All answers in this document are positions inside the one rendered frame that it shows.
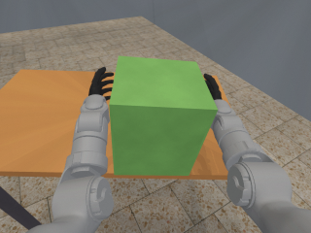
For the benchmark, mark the table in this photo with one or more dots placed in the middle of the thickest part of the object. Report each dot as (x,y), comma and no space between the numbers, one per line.
(38,114)

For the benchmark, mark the right robot forearm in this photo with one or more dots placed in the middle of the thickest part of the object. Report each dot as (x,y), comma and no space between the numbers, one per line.
(234,140)

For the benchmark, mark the carton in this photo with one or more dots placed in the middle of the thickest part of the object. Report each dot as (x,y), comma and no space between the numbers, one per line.
(161,111)

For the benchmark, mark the left robot upper arm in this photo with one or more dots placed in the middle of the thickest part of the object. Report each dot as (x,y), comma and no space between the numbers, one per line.
(79,206)

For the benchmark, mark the left robot forearm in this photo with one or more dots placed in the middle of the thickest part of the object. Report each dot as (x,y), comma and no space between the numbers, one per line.
(88,153)

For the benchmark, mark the robot left hand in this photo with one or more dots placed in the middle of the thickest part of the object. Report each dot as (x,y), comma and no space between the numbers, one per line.
(97,84)

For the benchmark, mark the right robot upper arm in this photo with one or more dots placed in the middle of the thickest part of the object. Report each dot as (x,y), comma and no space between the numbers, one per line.
(263,190)

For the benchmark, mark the robot right hand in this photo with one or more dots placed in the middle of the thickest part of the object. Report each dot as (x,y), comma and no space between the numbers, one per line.
(213,87)

